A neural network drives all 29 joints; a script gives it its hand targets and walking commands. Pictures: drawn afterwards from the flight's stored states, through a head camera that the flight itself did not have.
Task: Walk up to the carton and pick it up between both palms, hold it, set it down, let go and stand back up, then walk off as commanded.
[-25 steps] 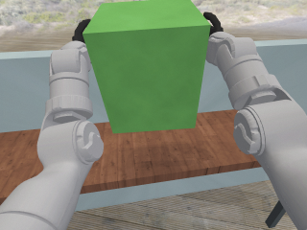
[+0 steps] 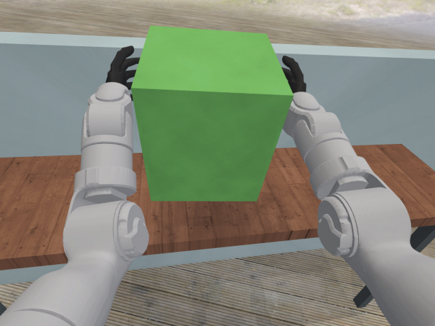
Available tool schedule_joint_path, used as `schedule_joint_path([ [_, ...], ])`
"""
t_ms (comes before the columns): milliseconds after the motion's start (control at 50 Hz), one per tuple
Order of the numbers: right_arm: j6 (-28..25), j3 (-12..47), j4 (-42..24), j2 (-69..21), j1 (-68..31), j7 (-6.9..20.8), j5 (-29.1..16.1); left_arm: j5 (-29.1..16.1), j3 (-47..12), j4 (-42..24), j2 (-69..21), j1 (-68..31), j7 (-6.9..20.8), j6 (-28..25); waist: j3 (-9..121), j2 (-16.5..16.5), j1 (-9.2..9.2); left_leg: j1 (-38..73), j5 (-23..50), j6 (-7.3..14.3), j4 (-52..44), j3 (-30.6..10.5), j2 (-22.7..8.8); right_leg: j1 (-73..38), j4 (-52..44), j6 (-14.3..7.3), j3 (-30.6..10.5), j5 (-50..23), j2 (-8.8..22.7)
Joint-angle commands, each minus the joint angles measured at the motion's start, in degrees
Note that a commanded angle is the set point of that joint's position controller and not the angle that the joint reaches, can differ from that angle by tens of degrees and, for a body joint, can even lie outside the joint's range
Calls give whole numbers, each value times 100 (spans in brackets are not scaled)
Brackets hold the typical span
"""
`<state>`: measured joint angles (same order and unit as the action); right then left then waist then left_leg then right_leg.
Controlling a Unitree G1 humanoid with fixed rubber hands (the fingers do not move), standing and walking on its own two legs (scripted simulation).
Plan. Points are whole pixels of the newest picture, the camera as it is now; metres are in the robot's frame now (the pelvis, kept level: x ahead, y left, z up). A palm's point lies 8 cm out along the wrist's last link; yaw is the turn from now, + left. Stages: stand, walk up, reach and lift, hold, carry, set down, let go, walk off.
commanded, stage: set down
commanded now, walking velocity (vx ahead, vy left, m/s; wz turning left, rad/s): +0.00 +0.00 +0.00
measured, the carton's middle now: (207, 119) +0.41 +0.04 +0.22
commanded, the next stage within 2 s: none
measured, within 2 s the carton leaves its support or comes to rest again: neither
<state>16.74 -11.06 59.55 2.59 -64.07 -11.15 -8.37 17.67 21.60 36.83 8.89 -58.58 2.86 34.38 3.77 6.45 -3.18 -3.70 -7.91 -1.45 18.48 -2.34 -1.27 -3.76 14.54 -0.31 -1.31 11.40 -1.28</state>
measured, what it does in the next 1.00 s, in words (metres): stands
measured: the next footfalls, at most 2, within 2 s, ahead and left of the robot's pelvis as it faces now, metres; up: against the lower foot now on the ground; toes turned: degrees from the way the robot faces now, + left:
none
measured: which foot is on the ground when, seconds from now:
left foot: down 0.00-1.00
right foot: down 0.00-1.00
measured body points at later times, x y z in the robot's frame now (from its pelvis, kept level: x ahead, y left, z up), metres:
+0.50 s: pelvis +0.00 +0.01 +0.00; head -0.05 +0.05 +0.44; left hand +0.42 +0.20 +0.24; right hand +0.42 -0.11 +0.24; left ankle +0.03 +0.13 -0.75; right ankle -0.03 -0.12 -0.75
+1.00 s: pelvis +0.01 +0.01 +0.00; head -0.04 +0.05 +0.45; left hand +0.43 +0.21 +0.21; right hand +0.43 -0.10 +0.21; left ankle +0.03 +0.13 -0.75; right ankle -0.03 -0.12 -0.75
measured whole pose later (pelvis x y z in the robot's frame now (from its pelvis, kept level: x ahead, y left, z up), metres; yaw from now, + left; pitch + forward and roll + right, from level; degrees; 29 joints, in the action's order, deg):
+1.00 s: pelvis +0.01 +0.01 +0.00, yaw -1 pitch -4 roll +0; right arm 8.0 -20.6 60.0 -1.3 -58.2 -9.4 3.7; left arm 18.2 24.3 45.3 6.8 -55.7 2.0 22.1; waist 2.0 5.7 0.2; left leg -5.1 -7.1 -0.9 16.6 -0.2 -1.2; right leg -1.8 13.1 0.3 -1.2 10.5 -0.5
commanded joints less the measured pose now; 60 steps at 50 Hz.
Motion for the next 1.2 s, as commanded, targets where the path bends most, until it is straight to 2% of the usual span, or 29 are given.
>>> schedule_joint_path([
  [0,-487,966,-1529,-2616,-4663,507,-267,-707,-1656,-559,-3487,-3975,766,-347,2103,-1192,-49,1504,1943,-67,84,533,277,283,-189,342,373,-1338,-161],
  [40,-469,1041,-1602,-2472,-4524,476,-288,-645,-1601,-508,-3423,-3702,756,-325,1957,-1093,-33,1634,2163,-97,170,516,250,302,-177,359,408,-1483,-189],
  [60,-489,850,-1483,-2496,-4362,485,-67,-632,-1556,-406,-3437,-3729,825,-336,1848,-884,-209,1393,1972,-67,97,487,306,270,-219,426,432,-1339,-179],
  [80,-509,1006,-1646,-2535,-4486,489,-144,-713,-1578,-603,-3431,-3872,813,-404,2131,-1016,-48,1539,2005,-25,137,556,352,191,-194,402,438,-1415,-197],
  [100,-529,1137,-1783,-2551,-4344,518,-271,-828,-1789,-891,-3479,-3797,773,-387,2211,-911,-143,1665,2367,-123,227,496,258,114,-115,405,485,-1833,-195],
  [180,-717,1012,-2013,-2658,-4574,620,-163,-873,-2026,-909,-3658,-4036,651,-557,2515,-1254,-86,1851,2474,-220,258,473,207,525,-126,281,509,-1348,-232],
  [220,-680,1088,-1672,-2649,-4414,603,-114,-812,-1745,-532,-3659,-3759,658,-577,2082,-1003,40,1586,2424,-166,271,497,231,363,-212,274,479,-1368,-220],
  [260,-587,582,-950,-2502,-4014,635,116,-629,-1381,44,-3349,-3726,771,-600,1547,-950,49,1304,1373,-99,-39,594,260,532,-340,310,407,-608,-156],
  [320,-842,933,-2020,-2640,-4666,669,-29,-906,-1872,-537,-3748,-3785,634,-677,2568,-1252,72,1749,2464,-220,286,514,188,379,-152,291,431,-1488,-177],
  [340,-806,891,-1459,-2696,-4420,652,18,-953,-1935,-612,-3771,-3924,613,-774,2420,-1101,-22,1597,2517,-236,271,500,173,383,-186,283,500,-1507,-208],
  [360,-754,907,-1269,-2651,-4217,697,18,-768,-1696,-337,-3619,-3617,613,-762,2215,-1095,201,1505,2361,-184,197,562,231,365,-202,265,419,-1320,-226],
  [380,-730,924,-1143,-2658,-4181,703,41,-687,-1745,-328,-3549,-3806,646,-745,1916,-1097,83,1506,2211,-188,150,557,212,426,-227,294,449,-1194,-180],
  [440,-840,1010,-1671,-2720,-4497,668,33,-733,-1558,-344,-3512,-3768,717,-754,2143,-903,231,1410,2035,-109,95,643,299,198,-221,325,464,-1254,-201],
  [540,-902,323,-1000,-2651,-4287,684,552,-752,-1583,214,-3501,-3994,717,-983,1945,-996,35,1215,1373,-151,-32,696,237,470,-326,287,473,-680,-88],
  [560,-1022,237,-1189,-2686,-4336,710,632,-812,-1632,147,-3735,-4045,654,-1062,2311,-1266,-57,1356,1525,-209,-9,648,208,516,-290,286,545,-784,-89],
  [580,-1155,457,-1519,-2840,-4581,745,484,-947,-1802,-173,-3839,-4147,576,-1179,2916,-1212,97,1611,2154,-276,177,599,151,465,-219,246,573,-1177,-188],
  [620,-1109,300,-1077,-2687,-4281,757,619,-996,-1869,-79,-3794,-4210,523,-1255,2535,-1200,-64,1555,2319,-327,245,608,161,530,-252,244,589,-1231,-213],
  [640,-1076,501,-994,-2855,-4262,777,540,-815,-1702,18,-3669,-4086,533,-1281,2581,-1218,172,1592,2269,-269,146,662,200,376,-279,270,534,-1317,-159],
  [660,-998,266,-757,-2750,-4205,760,710,-660,-1361,565,-3507,-3758,579,-1203,1942,-1003,168,1162,1626,-140,-15,719,265,406,-387,293,456,-929,-127],
  [680,-1061,537,-1317,-2727,-4286,781,585,-620,-1292,376,-3449,-3578,613,-1173,2343,-1101,346,1304,1867,-148,17,816,273,186,-214,307,517,-1264,-150],
  [700,-1051,511,-1260,-2872,-4143,785,570,-726,-1352,308,-3562,-3522,624,-1204,2301,-884,220,1265,2140,-146,93,705,255,121,-175,320,484,-1552,-162],
  [720,-1059,611,-1127,-2909,-4206,787,471,-635,-1247,256,-3417,-3549,635,-1218,2255,-957,439,1220,2129,-135,73,836,282,114,-168,331,462,-1535,-137],
  [760,-1045,162,-724,-2710,-4062,811,712,-622,-1312,412,-3367,-3962,682,-1231,1880,-955,86,1124,1527,-167,-163,706,223,363,-349,312,551,-863,-190],
  [840,-1151,265,-840,-3060,-3874,821,938,-402,-930,442,-3256,-3835,766,-1412,2101,-718,269,1044,1805,-69,-83,820,316,28,-140,390,514,-1436,-105],
  [900,-1265,185,-1072,-2942,-3996,841,971,-389,-918,413,-3263,-3621,678,-1457,2392,-1011,373,1246,1950,-134,-29,881,275,125,-222,353,513,-1334,-132],
  [1000,-1331,66,-858,-2944,-3634,846,1199,-393,-1151,381,-3344,-3712,742,-1592,2238,-982,189,1089,1966,-149,-56,901,252,139,-165,343,617,-1402,-97],
  [1080,-1498,134,-1241,-3161,-3852,930,1271,-361,-1039,412,-3425,-3440,629,-1678,2652,-1057,424,1386,2625,-191,150,925,262,165,-124,366,605,-1671,-133],
  [1100,-1572,52,-1155,-2913,-3850,930,1243,-375,-1266,252,-3552,-3718,617,-1710,2773,-1260,237,1526,2976,-351,229,855,173,300,-105,329,724,-1724,-200],
  [1180,-1474,193,-1025,-3202,-3480,940,1419,-314,-1036,230,-3261,-3566,642,-1772,2508,-951,324,1230,2595,-225,164,935,271,32,-72,382,625,-1944,-135],
])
